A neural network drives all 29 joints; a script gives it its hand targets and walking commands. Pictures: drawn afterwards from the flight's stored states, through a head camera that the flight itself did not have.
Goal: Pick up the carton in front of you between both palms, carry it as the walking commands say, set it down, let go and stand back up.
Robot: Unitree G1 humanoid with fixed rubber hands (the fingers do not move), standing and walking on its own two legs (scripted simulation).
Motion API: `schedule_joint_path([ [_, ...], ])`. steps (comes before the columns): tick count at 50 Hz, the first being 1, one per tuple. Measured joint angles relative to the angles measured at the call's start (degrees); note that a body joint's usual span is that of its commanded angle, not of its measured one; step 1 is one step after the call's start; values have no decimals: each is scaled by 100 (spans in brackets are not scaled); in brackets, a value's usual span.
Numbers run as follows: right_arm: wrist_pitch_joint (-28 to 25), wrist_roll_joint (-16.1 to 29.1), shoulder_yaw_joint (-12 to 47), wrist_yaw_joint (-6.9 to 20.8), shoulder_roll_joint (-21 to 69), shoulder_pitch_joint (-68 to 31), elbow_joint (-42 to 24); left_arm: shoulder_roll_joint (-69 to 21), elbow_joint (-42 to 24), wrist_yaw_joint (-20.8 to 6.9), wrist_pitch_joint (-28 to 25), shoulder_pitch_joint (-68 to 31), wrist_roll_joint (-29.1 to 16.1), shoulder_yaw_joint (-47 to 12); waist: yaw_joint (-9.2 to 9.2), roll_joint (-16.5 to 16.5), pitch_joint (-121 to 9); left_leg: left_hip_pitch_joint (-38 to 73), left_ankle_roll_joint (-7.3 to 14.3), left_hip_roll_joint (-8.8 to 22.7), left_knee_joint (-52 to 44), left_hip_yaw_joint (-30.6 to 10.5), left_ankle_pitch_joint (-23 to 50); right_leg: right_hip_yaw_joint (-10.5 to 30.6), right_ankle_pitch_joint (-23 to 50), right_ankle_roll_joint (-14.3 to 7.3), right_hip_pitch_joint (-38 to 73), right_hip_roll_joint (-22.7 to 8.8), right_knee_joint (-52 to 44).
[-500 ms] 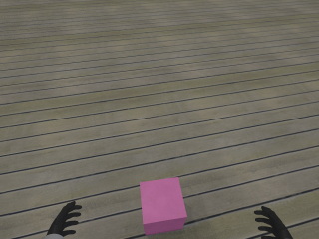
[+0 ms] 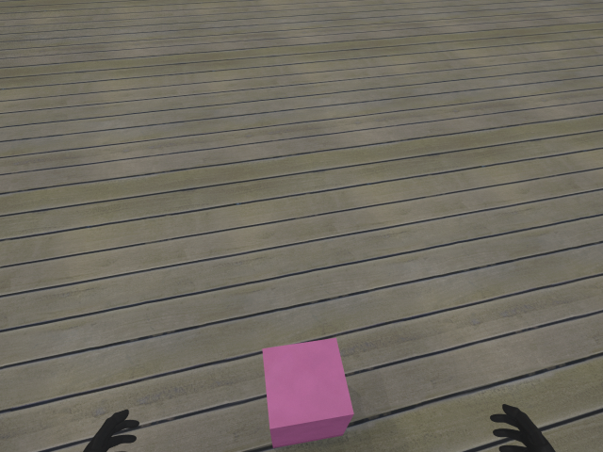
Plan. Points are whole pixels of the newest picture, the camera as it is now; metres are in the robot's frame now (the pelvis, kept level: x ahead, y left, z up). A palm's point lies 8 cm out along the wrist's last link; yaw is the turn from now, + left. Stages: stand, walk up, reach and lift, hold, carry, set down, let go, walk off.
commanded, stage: stand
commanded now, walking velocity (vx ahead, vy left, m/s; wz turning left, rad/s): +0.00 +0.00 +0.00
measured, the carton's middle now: (304, 393) +0.37 -0.01 -0.65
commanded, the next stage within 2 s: none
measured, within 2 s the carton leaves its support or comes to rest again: neither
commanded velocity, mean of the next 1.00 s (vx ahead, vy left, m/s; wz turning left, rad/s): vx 0.00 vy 0.00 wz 0.00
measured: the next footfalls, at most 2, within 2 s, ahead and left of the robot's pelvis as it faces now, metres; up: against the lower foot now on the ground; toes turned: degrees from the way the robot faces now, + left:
none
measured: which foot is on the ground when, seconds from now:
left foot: down 0.00-1.00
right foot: down 0.00-1.00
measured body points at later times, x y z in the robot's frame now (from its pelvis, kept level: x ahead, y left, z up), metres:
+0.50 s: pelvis -0.01 +0.00 +0.01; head -0.01 +0.01 +0.46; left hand +0.10 +0.30 -0.12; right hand +0.10 -0.31 -0.10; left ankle -0.03 +0.10 -0.74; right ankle -0.03 -0.14 -0.74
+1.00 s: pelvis -0.02 -0.01 +0.01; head -0.03 +0.01 +0.46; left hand +0.07 +0.31 -0.12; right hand +0.08 -0.32 -0.10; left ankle -0.03 +0.10 -0.74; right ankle -0.03 -0.14 -0.74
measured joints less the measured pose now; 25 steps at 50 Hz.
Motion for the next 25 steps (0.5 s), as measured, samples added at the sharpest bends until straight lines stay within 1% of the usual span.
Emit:
schedule_joint_path([
  [8,0,25,33,-7,-79,-83,342,27,300,24,-3,-43,-31,-49,-12,38,37,123,16,-17,-176,16,107,20,88,13,102,-26,-138],
  [25,-24,44,85,16,-150,-230,936,123,723,-11,-28,-52,-44,-88,-15,43,0,254,-34,13,-563,-25,406,-13,366,-24,225,-17,-490],
])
